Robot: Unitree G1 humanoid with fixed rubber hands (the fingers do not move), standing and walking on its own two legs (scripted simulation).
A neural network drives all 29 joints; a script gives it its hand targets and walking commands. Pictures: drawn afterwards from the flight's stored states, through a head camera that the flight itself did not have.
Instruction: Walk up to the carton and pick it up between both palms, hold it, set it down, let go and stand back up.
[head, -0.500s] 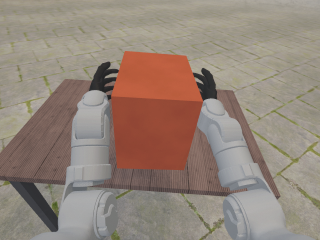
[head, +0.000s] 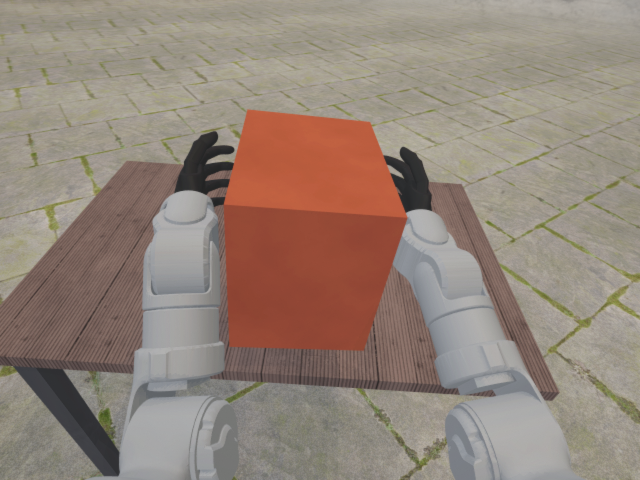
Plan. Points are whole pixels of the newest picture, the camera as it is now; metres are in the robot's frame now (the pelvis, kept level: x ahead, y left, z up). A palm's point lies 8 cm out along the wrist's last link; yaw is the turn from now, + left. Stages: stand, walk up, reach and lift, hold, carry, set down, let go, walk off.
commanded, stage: hold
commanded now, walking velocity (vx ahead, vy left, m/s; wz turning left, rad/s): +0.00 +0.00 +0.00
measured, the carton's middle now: (304, 227) +0.37 +0.01 +0.18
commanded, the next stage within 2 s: none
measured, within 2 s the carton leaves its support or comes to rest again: neither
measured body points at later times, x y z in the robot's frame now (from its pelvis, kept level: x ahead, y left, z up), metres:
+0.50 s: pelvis +0.00 +0.00 +0.00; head -0.05 +0.02 +0.45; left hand +0.38 +0.13 +0.23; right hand +0.38 -0.12 +0.21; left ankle +0.01 +0.13 -0.74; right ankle +0.04 -0.13 -0.74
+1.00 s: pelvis +0.00 +0.00 +0.00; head -0.04 +0.02 +0.45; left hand +0.39 +0.13 +0.22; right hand +0.39 -0.13 +0.21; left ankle +0.01 +0.13 -0.74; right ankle +0.04 -0.13 -0.74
